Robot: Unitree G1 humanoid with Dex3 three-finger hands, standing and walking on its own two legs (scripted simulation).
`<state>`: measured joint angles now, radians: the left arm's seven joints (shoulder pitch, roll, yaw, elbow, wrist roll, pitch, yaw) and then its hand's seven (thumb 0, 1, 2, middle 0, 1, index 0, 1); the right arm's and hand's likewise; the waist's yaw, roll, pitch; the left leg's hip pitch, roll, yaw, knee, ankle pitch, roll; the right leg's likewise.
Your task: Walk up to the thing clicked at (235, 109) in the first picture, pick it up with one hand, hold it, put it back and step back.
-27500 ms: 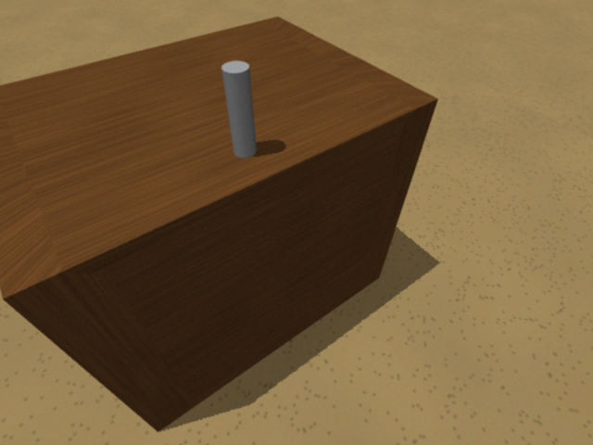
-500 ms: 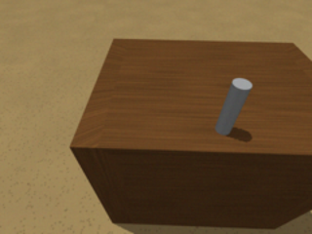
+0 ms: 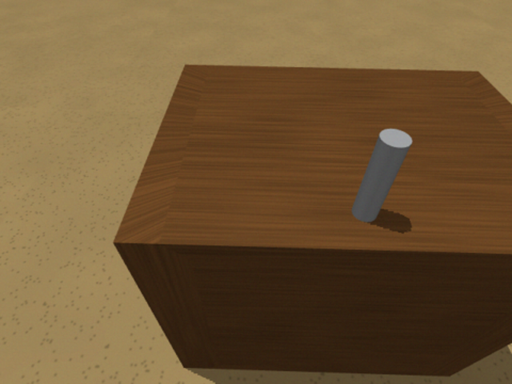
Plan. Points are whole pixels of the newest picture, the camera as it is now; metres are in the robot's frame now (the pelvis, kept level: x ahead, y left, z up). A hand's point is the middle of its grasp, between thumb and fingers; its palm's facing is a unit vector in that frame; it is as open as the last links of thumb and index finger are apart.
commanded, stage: stand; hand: right
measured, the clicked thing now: (378, 179) +0.43 -0.20 +0.11
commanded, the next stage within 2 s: step back in 1.88 s
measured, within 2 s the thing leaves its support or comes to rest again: neither
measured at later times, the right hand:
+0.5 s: hand out of the picture +0.07 -0.25 -0.16, palm faces -0.03 +0.94 -0.35, open 7.4 cm
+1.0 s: hand out of the picture +0.07 -0.25 -0.16, palm faces -0.04 +0.94 -0.35, open 7.4 cm
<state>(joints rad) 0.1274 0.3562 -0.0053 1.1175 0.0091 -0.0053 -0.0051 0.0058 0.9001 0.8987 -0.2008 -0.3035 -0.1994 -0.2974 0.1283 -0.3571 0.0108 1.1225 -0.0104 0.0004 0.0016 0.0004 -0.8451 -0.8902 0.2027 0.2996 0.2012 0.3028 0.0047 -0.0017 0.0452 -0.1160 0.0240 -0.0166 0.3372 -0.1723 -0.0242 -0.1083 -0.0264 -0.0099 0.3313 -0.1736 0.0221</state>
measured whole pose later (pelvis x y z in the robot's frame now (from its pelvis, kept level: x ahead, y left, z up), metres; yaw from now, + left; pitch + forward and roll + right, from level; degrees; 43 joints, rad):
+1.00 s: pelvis +0.01 +0.00 +0.00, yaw +0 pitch -2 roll +0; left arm 0.13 0.35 0.00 1.12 0.01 -0.01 -0.01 0.01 0.90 0.90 -0.20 -0.30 -0.20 -0.30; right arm 0.13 -0.36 0.01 1.12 -0.01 0.00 0.00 0.00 -0.90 -0.90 0.20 0.30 0.20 0.30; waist 0.01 0.00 0.05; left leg -0.11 0.02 -0.02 0.33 -0.18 -0.02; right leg -0.11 -0.03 -0.01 0.33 -0.18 0.02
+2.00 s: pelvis -0.01 +0.00 -0.01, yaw +0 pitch -2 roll +0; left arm 0.10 0.37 0.04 1.05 -0.01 0.01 0.00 0.01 0.90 0.90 -0.20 -0.30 -0.20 -0.30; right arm 0.09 -0.37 -0.02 1.07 0.01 0.03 0.01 0.00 -0.90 -0.90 0.20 0.30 0.20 0.30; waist 0.01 0.01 0.11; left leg -0.21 0.03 -0.03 0.47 -0.21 -0.02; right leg -0.20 -0.02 -0.01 0.45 -0.21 0.01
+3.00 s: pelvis -0.22 +0.05 -0.03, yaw +0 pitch -1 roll +1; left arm 0.10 0.38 0.06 0.74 0.02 0.05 0.01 0.01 0.90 0.90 -0.20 -0.30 -0.20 -0.30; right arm 0.16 -0.40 -0.04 0.87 -0.01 0.03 -0.02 0.00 -0.90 -0.90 0.20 0.30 0.20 0.30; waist 0.02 -0.03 0.18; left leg -0.25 -0.05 -0.03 0.64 -0.36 0.01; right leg -0.39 -0.04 -0.01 0.70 -0.28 0.01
